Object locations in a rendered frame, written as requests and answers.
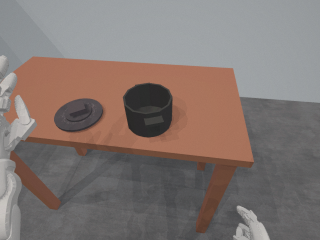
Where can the lid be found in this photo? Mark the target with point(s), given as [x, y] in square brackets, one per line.
[80, 121]

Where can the robot left forearm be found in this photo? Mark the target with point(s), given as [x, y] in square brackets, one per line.
[10, 188]

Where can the table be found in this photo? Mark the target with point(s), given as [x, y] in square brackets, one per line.
[208, 124]

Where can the pot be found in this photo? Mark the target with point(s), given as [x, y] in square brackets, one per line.
[148, 108]

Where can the knob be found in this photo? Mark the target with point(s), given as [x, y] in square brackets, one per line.
[76, 108]

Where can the robot left hand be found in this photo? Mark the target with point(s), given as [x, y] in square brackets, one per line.
[20, 128]

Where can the robot right hand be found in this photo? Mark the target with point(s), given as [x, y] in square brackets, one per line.
[255, 231]

